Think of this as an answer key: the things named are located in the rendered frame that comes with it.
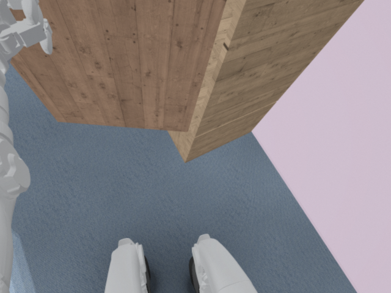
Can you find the robot left hand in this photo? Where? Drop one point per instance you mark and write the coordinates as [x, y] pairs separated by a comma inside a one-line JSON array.
[[27, 32]]

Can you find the cupboard door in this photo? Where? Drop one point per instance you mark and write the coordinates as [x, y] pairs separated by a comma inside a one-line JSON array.
[[126, 63]]

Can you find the left robot forearm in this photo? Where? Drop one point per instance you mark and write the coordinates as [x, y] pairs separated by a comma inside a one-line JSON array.
[[5, 131]]

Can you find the right robot shin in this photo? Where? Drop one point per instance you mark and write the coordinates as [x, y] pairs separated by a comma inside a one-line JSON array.
[[204, 285]]

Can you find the right robot thigh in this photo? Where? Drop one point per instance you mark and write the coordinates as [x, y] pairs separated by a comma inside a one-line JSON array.
[[223, 272]]

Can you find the robot left upper arm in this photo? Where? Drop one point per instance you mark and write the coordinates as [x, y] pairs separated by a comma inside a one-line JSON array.
[[14, 179]]

